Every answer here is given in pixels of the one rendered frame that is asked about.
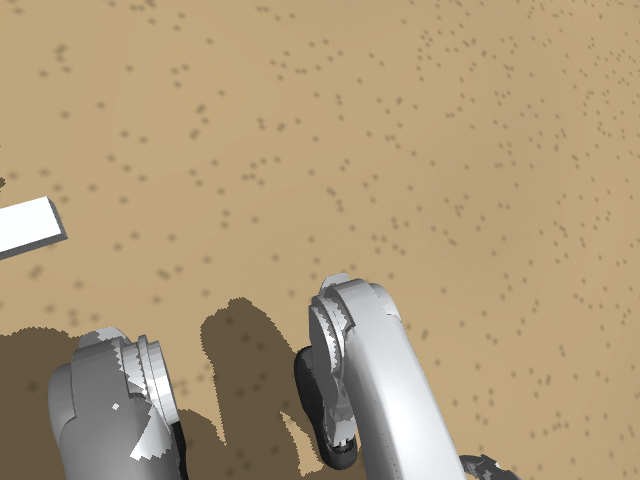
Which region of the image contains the right robot hand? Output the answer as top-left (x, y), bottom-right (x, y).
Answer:
top-left (459, 454), bottom-right (521, 480)

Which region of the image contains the small box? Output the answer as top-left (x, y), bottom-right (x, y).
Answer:
top-left (0, 196), bottom-right (68, 260)

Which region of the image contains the right robot foot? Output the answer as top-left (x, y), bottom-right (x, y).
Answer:
top-left (294, 346), bottom-right (358, 470)

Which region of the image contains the left robot foot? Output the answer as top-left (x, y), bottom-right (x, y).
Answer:
top-left (172, 421), bottom-right (189, 480)

